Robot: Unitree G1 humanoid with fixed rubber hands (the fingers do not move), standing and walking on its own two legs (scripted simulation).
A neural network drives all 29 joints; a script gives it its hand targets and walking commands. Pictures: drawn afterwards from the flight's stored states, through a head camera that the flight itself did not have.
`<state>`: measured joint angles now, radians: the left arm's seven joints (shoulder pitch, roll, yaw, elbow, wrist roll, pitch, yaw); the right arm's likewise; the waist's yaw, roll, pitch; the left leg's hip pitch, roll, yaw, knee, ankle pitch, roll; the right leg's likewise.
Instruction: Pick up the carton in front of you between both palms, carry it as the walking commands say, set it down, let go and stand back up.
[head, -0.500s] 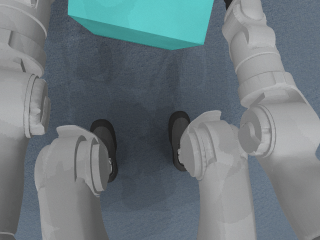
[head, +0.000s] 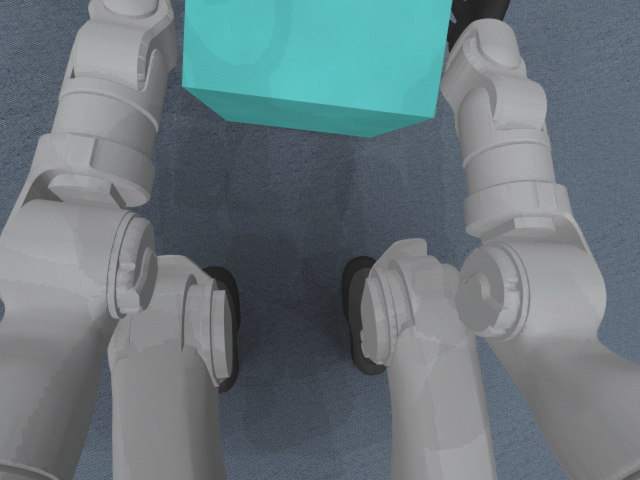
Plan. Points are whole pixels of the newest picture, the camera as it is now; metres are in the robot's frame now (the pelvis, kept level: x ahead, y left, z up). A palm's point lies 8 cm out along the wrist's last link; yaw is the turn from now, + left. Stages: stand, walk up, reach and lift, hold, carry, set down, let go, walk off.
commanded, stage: reach and lift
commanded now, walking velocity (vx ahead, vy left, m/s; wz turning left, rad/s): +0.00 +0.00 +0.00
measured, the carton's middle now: (313, 25) +0.55 -0.01 -0.21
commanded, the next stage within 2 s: none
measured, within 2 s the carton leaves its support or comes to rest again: neither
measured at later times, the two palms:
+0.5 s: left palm out of the picture +0.51 +0.15 +0.06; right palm out of the picture +0.48 -0.15 +0.06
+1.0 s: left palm out of the picture +0.45 +0.15 +0.21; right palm out of the picture +0.45 -0.15 +0.22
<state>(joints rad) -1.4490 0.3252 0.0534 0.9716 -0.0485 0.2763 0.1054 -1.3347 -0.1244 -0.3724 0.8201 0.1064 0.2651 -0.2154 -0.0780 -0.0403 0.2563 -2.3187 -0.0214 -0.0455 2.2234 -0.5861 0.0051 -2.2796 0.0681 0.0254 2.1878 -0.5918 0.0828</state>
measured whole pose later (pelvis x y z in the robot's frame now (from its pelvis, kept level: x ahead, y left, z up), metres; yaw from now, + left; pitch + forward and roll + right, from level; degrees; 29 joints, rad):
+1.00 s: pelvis +0.03 -0.01 +0.24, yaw +4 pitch +35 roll -1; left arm -0.78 -0.07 0.40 0.65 0.26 0.39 0.02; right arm -0.72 0.11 -0.50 0.56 -0.23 0.40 -0.03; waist -0.04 0.00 -0.24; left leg -1.53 -0.04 -0.05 1.38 -0.46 -0.01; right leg -1.51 0.04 0.05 1.37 -0.47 0.04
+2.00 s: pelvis +0.07 -0.01 +0.41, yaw +4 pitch -5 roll +0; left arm -0.34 -0.17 0.32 0.39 0.31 0.61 -0.02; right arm -0.35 0.17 -0.33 0.40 -0.32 0.60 0.02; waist 0.00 0.00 0.03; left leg -0.19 -0.01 -0.06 0.48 -0.21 -0.01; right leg -0.18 0.02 0.06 0.48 -0.23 0.01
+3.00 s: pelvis +0.09 -0.01 +0.42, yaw +4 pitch -8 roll +0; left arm -0.23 -0.15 0.19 0.19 0.27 0.76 -0.01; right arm -0.24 0.15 -0.20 0.20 -0.27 0.76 0.01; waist 0.00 0.00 0.03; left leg -0.03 -0.01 -0.06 0.34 -0.17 -0.01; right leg -0.02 0.01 0.06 0.35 -0.19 0.01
